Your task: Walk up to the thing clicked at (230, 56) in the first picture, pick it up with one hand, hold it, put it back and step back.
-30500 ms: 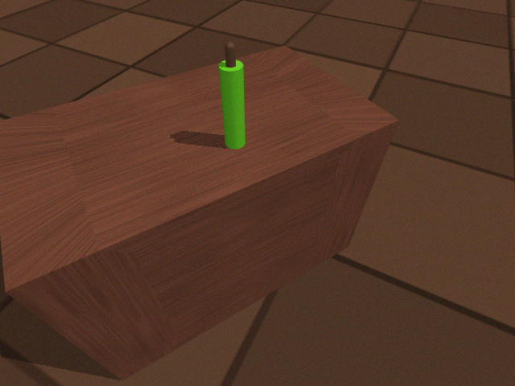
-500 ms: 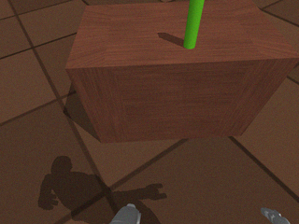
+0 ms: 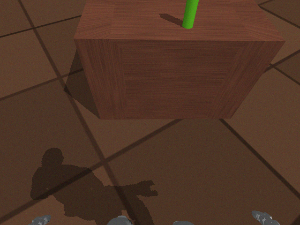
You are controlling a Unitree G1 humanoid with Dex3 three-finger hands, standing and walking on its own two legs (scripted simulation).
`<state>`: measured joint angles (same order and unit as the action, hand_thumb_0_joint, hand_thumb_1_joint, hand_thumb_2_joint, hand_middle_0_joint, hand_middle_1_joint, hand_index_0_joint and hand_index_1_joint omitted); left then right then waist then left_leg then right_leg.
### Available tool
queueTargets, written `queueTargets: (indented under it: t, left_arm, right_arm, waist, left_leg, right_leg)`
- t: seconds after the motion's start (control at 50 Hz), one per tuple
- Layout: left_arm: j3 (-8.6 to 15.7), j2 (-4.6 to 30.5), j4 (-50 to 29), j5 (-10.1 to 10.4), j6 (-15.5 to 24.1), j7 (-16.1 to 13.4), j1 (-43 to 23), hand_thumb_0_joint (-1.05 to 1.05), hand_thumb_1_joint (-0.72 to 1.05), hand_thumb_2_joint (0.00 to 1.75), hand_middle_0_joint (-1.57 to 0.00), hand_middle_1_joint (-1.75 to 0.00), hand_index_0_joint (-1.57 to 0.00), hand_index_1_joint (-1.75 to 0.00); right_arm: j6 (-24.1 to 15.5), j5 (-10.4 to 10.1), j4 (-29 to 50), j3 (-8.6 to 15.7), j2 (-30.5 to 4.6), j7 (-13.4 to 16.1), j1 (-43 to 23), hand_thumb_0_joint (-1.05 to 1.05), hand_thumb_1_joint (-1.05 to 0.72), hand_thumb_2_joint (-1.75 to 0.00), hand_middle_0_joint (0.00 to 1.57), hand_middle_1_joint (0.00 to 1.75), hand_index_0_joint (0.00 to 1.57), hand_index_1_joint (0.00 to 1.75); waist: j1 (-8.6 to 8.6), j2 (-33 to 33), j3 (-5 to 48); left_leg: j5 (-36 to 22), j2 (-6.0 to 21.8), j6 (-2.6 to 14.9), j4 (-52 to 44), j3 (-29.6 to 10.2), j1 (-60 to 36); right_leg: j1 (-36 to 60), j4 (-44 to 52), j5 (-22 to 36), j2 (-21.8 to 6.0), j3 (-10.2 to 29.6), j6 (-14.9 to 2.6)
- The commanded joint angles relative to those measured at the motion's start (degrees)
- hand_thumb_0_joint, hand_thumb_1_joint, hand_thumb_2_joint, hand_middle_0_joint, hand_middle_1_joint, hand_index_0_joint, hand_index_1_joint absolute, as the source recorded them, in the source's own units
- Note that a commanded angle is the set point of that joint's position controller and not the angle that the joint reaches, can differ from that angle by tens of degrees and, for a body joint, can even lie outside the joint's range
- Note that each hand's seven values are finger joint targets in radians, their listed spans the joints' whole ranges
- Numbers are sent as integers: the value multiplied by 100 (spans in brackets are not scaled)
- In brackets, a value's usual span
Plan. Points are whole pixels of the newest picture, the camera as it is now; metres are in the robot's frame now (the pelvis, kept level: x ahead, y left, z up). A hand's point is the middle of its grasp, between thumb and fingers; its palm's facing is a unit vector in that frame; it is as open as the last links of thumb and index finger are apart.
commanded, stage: step back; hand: right
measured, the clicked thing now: out of the picture +1.04 -0.16 +0.07
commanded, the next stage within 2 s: stand in 1.26 s
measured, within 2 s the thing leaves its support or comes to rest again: neither
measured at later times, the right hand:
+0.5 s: hand out of the picture -0.04 -0.27 -0.15, palm faces -0.11 +0.92 -0.37, open 7.4 cm
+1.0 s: hand out of the picture +0.04 -0.25 -0.14, palm faces -0.10 +0.93 -0.37, open 7.4 cm
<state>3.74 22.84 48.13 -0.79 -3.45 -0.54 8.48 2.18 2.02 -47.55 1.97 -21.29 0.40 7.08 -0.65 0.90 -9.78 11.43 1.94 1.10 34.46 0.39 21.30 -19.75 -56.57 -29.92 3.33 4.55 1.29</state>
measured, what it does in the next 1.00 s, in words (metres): steps on the spot: right foot, then left foot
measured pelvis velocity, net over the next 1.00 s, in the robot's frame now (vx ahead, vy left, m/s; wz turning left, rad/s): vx -0.07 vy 0.00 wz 0.06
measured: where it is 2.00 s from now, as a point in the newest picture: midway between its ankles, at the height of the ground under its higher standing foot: outside the picture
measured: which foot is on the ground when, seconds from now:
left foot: down 0.00-0.10, up 0.12-0.38, down 0.40-1.00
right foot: up 0.00-0.06, down 0.08-1.00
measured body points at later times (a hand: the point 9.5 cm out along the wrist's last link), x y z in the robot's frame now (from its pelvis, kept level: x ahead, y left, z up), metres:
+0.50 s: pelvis -0.11 -0.01 +0.00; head -0.09 -0.01 +0.45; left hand -0.07 +0.32 -0.11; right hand -0.04 -0.32 -0.13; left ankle -0.12 +0.11 -0.73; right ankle -0.08 -0.13 -0.71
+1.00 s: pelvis -0.07 +0.00 +0.00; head -0.05 +0.01 +0.45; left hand -0.02 +0.32 -0.13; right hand +0.04 -0.30 -0.12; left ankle -0.07 +0.11 -0.73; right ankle -0.07 -0.13 -0.73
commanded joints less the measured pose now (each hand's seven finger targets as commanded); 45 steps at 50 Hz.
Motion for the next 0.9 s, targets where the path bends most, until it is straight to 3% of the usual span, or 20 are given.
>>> queueTargets:
  t: [0.0,0.04,0.06,0.08,0.1,0.16,0.28,0.36,0.38,0.4,0.42,0.44,0.48,0.6,0.64,0.66,0.74,0.82,0.86,0.88]
  left_arm:
    - [262,892,-141,-60,217,-33,549,0,90,90,-20,-30,-20,-30]
    - [330,1025,112,-130,282,-44,960,0,90,90,-20,-30,-20,-30]
    - [445,1411,74,-224,320,-46,925,0,90,90,-20,-30,-20,-30]
    - [602,2083,-95,-208,289,-31,525,0,90,90,-20,-30,-20,-30]
    - [608,2166,-283,-200,336,-68,37,0,90,90,-20,-30,-20,-30]
    - [394,1391,-350,-202,401,-113,-613,0,90,90,-20,-30,-20,-30]
    - [489,1533,-76,-234,454,-42,420,0,90,90,-20,-30,-20,-30]
    - [378,1531,-90,-172,391,39,-38,0,90,90,-20,-30,-20,-30]
    - [253,1295,-65,-169,368,51,85,0,90,90,-20,-30,-20,-30]
    - [142,922,-103,-118,365,68,112,0,90,90,-20,-30,-20,-30]
    - [182,947,-67,-14,367,58,-257,0,90,90,-20,-30,-20,-30]
    - [294,1308,-28,-81,387,49,-434,0,90,90,-20,-30,-20,-30]
    - [216,1060,124,-7,447,122,-38,0,90,90,-20,-30,-20,-30]
    - [255,1010,600,-87,592,66,416,0,90,90,-20,-30,-20,-30]
    - [394,1657,658,-157,678,9,642,0,90,90,-20,-30,-20,-30]
    - [430,1821,570,-162,711,26,423,0,90,90,-20,-30,-20,-30]
    - [312,1442,426,-121,734,-4,-46,0,90,90,-20,-30,-20,-30]
    - [88,1054,355,-52,608,45,-321,0,90,90,-20,-30,-20,-30]
    - [18,788,464,110,514,34,-164,0,90,90,-20,-30,-20,-30]
    - [83,1008,591,85,494,10,-121,0,90,90,-20,-30,-20,-30]
  right_arm:
    - [16,-24,377,485,-1659,63,88,0,-90,-90,20,30,20,30]
    - [74,-60,387,400,-1475,29,-55,0,-90,-90,20,30,20,30]
    - [59,-75,452,303,-1138,18,-35,0,-90,-90,20,30,20,30]
    - [42,-78,558,332,-1047,113,-319,0,-90,-90,20,30,20,30]
    - [83,-80,492,458,-1305,152,-352,0,-90,-90,20,30,20,30]
    - [18,-144,98,404,-1291,110,222,0,-90,-90,20,30,20,30]
    - [-159,21,75,358,-1217,-7,-119,0,-90,-90,20,30,20,30]
    - [-295,-38,-418,425,-1143,-65,597,0,-90,-90,20,30,20,30]
    - [-337,-13,-542,476,-1189,-45,795,0,-90,-90,20,30,20,30]
    - [-383,48,-558,545,-1486,-14,963,0,-90,-90,20,30,20,30]
    - [-405,55,-486,556,-1887,-19,791,0,-90,-90,20,30,20,30]
    - [-434,42,-400,588,-1950,-36,573,0,-90,-90,20,30,20,30]
    - [-511,47,-340,414,-1467,-6,99,0,-90,-90,20,30,20,30]
    - [-340,-32,-352,328,-1197,-61,36,0,-90,-90,20,30,20,30]
    - [-314,-49,-292,248,-855,-38,37,0,-90,-90,20,30,20,30]
    - [-305,-13,-369,340,-1084,8,80,0,-90,-90,20,30,20,30]
    - [-414,-71,-578,324,-1054,-27,398,0,-90,-90,20,30,20,30]
    - [-463,8,-792,383,-961,-4,635,0,-90,-90,20,30,20,30]
    - [-520,8,-662,396,-1466,36,118,0,-90,-90,20,30,20,30]
    - [-501,-22,-634,412,-1562,10,-103,0,-90,-90,20,30,20,30]
  waist:
    - [-20,-1327,1707]
    - [-206,-884,1599]
    - [-178,197,1221]
    - [-423,1287,921]
    - [-304,1133,486]
    - [210,371,546]
    - [-496,908,712]
    - [-38,886,761]
    - [83,507,804]
    - [198,-565,897]
    - [296,-1144,713]
    - [284,-694,335]
    - [-43,-527,463]
    - [-209,-719,717]
    - [-340,750,681]
    - [-301,657,391]
    - [-26,527,679]
    - [229,329,1052]
    - [-77,-801,1005]
    - [-70,-747,906]
  left_leg:
    - [-1396,1213,1089,-587,-1268,-1420]
    - [-192,832,594,-160,-977,-309]
    - [1121,102,221,624,-728,930]
    - [2290,-669,-111,1888,-659,1039]
    - [2270,-367,-189,2956,-1302,829]
    - [1335,-727,-208,3364,-1050,721]
    - [1838,-336,-280,1236,-448,926]
    - [1122,-396,-11,-861,196,-1131]
    - [925,-371,76,-1240,-36,-1767]
    - [1978,508,359,-1637,-1696,-2191]
    - [3806,1670,1056,-2299,-3400,-1172]
    - [3789,1800,1333,-2407,-3427,-398]
    - [2175,1245,1014,-1965,-2247,-905]
    - [1349,564,386,-871,-905,192]
    - [1999,-368,43,892,-385,1122]
    - [2295,-242,-47,1530,-522,823]
    - [1594,70,-44,907,-473,191]
    - [-39,-22,24,-1095,-331,-1602]
    - [211,1444,702,-1727,-2173,-1017]
    - [393,1524,972,-1647,-2078,-511]
  right_leg:
    - [488,2314,533,-208,-458,-171]
    - [1353,3295,1184,-289,-237,-368]
    - [1508,3640,463,-1125,1308,-640]
    - [107,4153,326,-2593,2671,-1575]
    - [-838,4375,248,-3042,3139,-1950]
    - [-279,3472,1759,-1745,893,-1241]
    - [1245,3541,-219,-1817,1225,-1236]
    - [85,3402,-186,-1636,691,-974]
    - [-338,2882,-33,-1370,388,-789]
    - [-1218,2017,-110,-926,-32,-434]
    - [-1271,1095,-286,-399,-621,-198]
    - [-894,577,-215,-598,-78,-230]
    - [-765,875,310,-693,-72,-261]
    - [1610,3216,1311,-217,-587,-296]
    - [1624,4203,-567,-1791,2114,-951]
    - [875,4388,-860,-2457,2663,-1425]
    - [738,3783,1440,-2022,1347,-1241]
    - [-28,2637,2636,-1272,109,-641]
    - [-36,1922,894,-418,-486,-201]
    - [506,1845,296,-522,-360,-240]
